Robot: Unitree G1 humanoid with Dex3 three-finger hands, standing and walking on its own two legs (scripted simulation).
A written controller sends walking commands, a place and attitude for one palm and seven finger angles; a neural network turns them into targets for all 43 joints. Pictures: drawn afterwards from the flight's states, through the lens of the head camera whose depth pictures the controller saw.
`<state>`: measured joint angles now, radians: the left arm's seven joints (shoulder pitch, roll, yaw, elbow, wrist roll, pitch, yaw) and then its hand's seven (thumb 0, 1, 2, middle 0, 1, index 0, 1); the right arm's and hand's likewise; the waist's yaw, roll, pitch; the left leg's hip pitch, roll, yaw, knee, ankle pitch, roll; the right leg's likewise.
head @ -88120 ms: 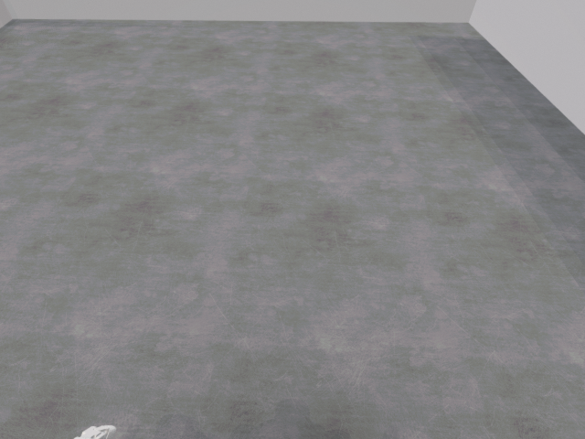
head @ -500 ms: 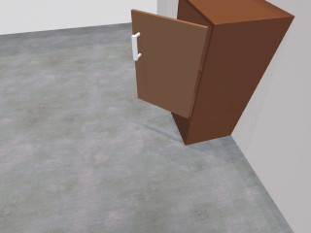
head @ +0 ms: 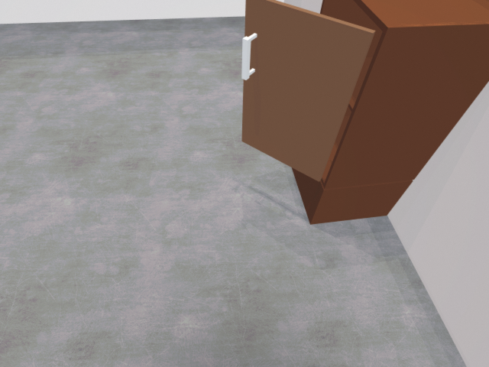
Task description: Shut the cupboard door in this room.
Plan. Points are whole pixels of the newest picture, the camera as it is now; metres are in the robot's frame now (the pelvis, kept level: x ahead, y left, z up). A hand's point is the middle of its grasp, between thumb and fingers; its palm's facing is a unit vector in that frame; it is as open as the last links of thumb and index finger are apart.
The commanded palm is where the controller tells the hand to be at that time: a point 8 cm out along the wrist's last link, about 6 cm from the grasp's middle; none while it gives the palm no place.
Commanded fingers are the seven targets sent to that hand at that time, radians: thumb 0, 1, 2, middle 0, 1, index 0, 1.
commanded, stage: walk to a spot facing it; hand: left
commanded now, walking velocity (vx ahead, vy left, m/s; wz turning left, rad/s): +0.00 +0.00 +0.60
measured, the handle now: (249, 56) +1.01 +0.03 -0.03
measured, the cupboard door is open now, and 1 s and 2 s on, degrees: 46 46 46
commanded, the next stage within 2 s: turn to face it in 1.70 s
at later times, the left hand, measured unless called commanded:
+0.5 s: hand out of the picture +0.05 +0.21 -0.15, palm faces +0.30 -0.90 -0.31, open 7.3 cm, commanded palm none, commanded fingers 0.00 0.90 0.90 -0.20 -0.30 -0.20 -0.30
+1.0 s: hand out of the picture -0.14 +0.15 -0.18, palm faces +0.66 -0.72 -0.24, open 7.4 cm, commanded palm none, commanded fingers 0.00 0.90 0.90 -0.20 -0.30 -0.20 -0.30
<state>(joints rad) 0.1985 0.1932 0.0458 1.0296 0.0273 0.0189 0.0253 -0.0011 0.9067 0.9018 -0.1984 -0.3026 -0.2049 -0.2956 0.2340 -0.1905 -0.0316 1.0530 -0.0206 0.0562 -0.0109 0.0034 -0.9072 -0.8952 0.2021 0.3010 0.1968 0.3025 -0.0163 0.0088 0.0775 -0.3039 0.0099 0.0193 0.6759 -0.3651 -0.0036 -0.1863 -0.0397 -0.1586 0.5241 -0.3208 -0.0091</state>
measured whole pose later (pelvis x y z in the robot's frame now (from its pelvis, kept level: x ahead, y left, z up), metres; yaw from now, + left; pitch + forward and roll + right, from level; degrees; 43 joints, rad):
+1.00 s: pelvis +0.03 +0.02 -0.01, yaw +39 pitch +0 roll +1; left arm 0.39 0.25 0.07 1.00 0.04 0.03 -0.01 0.00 0.91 0.90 -0.20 -0.30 -0.20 -0.30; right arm 0.09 -0.22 -0.04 0.84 -0.03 -0.01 0.03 0.00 -0.91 -0.90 0.20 0.30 0.20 0.30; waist 0.05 -0.05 0.09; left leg -0.31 0.01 0.10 0.65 -0.31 0.04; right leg -0.32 -0.16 -0.13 1.03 -0.52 0.05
